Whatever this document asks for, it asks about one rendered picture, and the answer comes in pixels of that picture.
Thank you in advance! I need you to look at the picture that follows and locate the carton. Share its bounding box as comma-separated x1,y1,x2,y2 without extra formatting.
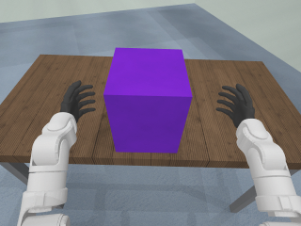
103,47,193,153

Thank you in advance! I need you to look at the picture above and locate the robot left upper arm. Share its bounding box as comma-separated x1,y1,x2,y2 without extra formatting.
22,213,71,226

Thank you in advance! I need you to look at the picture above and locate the right robot hand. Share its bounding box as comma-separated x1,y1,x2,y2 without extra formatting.
215,83,255,128

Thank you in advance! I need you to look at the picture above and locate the robot left forearm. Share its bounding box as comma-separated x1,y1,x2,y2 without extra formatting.
17,112,77,226

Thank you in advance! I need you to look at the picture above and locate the table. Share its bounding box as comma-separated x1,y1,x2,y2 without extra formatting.
0,54,301,213

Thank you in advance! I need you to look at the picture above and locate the left robot hand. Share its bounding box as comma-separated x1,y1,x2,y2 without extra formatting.
59,80,96,123

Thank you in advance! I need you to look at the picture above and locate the robot right forearm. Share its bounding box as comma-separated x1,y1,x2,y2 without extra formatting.
235,119,301,222

